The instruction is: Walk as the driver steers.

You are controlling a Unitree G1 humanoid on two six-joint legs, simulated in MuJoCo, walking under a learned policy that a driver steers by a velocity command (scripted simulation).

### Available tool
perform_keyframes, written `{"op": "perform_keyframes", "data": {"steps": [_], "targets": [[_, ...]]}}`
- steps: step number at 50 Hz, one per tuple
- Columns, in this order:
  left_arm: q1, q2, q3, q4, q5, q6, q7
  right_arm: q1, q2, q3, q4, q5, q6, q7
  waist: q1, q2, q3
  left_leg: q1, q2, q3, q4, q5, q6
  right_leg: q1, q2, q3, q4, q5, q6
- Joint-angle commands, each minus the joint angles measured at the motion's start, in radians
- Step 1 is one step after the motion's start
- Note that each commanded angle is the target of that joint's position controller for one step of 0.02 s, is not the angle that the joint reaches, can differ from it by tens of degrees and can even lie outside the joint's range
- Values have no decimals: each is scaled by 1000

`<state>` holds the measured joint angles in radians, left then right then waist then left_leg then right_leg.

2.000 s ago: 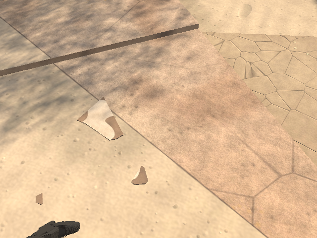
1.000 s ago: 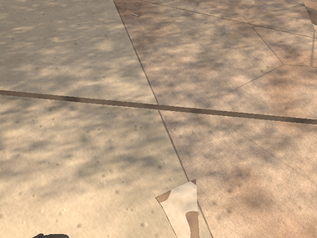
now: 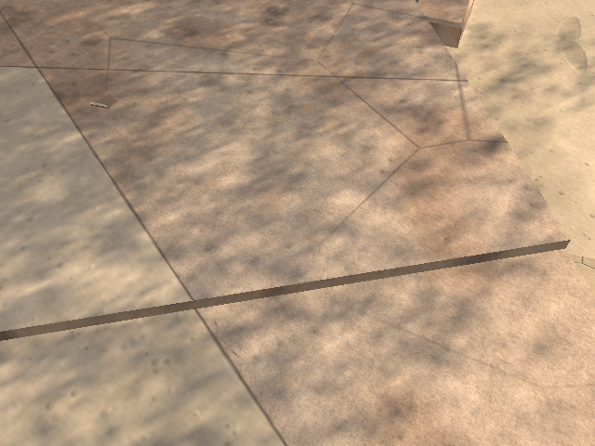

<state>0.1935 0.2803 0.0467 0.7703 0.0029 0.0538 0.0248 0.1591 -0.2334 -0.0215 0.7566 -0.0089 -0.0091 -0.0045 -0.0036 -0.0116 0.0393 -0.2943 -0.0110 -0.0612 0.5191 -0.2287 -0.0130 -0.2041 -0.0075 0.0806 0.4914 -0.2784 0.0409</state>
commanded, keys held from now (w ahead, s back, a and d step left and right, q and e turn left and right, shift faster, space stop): no key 1.00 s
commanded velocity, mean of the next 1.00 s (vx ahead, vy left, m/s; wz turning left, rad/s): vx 0.00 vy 0.00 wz -0.02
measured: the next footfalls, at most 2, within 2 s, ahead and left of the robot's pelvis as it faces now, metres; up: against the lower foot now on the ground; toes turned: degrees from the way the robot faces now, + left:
right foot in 1.94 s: +0.43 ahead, -0.12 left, +0.00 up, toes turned +0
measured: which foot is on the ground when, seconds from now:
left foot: down 0.00-1.00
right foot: down 0.00-1.00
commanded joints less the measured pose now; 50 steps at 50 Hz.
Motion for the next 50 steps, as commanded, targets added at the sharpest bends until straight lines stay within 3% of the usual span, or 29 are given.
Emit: {"op": "perform_keyframes", "data": {"steps": [1, 2, 4, 7, 15, 32, 50], "targets": [[10, 128, 32, -42, 11, -14, -2, 19, -116, -26, -39, -19, -31, 6, -18, -62, -110, 71, 28, -12, -73, 9, 4, 13, -75, 62, -72, 88, -93], [1, 90, 20, -40, 17, -21, -7, -15, -123, -29, -35, -16, -29, 3, -8, -49, -72, 86, 25, -8, -60, 19, -11, -37, -66, 67, -97, 14, -89], [0, 88, 16, -28, 17, -38, -6, -22, -120, -31, -24, -8, -19, -8, -6, -58, -33, 91, 30, -14, -48, 72, -7, -72, -52, 57, -104, 25, -65], [30, 82, 11, -3, 11, -57, -3, 5, -119, -35, 2, -4, -11, -18, -7, -55, -24, 105, 31, -17, -47, 106, -5, -78, -45, 50, -94, 55, -54], [57, 68, 2, 49, 6, -69, -1, 29, -119, -43, 87, 1, 1, -30, -4, -9, -11, 125, 32, -18, -56, 141, -22, -65, -33, 41, -95, 85, -59], [95, 47, -10, 175, 0, -71, 2, 57, -113, -40, 242, 7, 14, -47, -2, 4, -1, 132, 30, -10, -76, 156, -20, -34, -5, -1, -106, 124, -55], [155, 24, -25, 257, -2, -69, 9, 86, -83, -23, 320, 9, 17, -47, 0, 12, 21, 111, 20, 0, -85, 123, -12, -48, 7, -23, -112, 80, -48]]}}
Velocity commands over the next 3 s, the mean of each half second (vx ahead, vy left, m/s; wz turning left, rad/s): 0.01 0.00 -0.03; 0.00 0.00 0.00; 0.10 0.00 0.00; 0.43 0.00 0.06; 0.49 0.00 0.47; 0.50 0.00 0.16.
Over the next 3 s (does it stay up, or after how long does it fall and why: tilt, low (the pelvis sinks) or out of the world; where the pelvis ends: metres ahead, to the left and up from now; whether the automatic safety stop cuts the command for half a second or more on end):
stays up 0.85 0.13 0.00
